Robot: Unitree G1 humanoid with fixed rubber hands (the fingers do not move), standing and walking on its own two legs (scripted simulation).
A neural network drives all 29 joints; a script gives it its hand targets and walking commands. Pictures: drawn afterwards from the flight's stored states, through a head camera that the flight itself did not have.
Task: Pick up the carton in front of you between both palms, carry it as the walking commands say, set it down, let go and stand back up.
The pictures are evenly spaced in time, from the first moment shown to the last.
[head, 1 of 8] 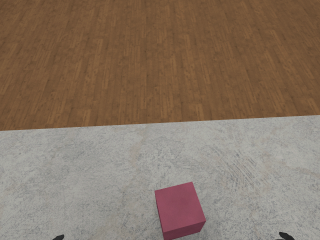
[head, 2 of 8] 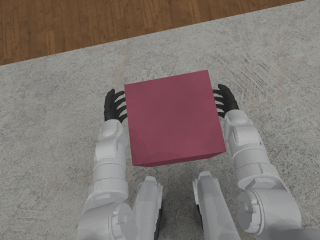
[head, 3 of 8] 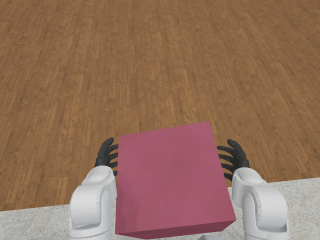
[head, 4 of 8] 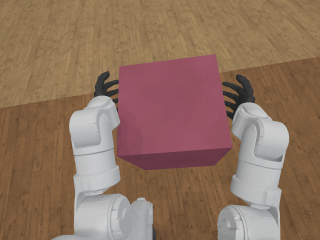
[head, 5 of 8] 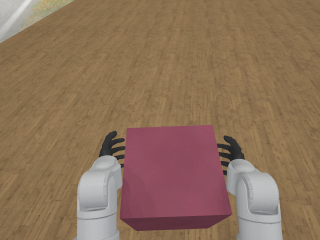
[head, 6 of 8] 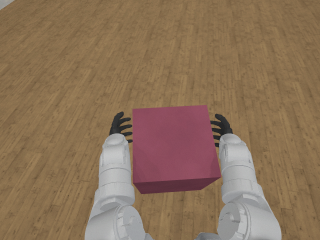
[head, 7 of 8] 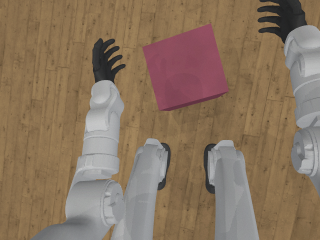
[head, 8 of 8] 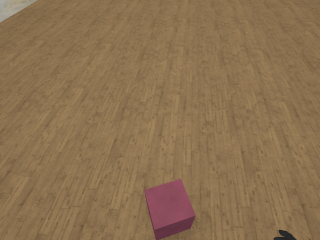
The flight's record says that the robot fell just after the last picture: no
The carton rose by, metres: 1.24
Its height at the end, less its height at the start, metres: +0.52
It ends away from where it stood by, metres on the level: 6.56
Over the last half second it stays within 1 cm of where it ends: yes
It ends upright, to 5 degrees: yes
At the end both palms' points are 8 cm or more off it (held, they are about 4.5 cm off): yes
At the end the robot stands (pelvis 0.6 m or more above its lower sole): yes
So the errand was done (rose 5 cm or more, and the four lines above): yes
